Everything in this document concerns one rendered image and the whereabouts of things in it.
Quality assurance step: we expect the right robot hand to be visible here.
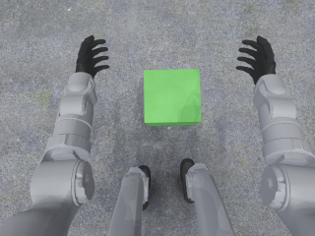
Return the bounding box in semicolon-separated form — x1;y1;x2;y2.
236;35;277;85

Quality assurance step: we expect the robot left thigh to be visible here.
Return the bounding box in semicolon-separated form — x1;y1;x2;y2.
106;172;150;236

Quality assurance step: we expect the left robot hand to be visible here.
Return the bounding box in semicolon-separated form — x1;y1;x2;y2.
75;35;109;79

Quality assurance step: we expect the left robot upper arm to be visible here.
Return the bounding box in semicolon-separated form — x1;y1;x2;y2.
0;158;95;236

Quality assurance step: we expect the carton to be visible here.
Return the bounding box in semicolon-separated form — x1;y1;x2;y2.
144;69;202;127

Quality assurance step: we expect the robot right forearm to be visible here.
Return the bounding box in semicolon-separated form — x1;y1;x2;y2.
253;74;315;168

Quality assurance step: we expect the left robot shin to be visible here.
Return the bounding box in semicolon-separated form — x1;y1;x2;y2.
121;167;145;185

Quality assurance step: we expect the right robot upper arm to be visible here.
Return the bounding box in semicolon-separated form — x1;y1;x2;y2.
259;163;315;236

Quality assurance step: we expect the robot left forearm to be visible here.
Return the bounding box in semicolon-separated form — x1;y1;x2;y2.
30;72;97;201

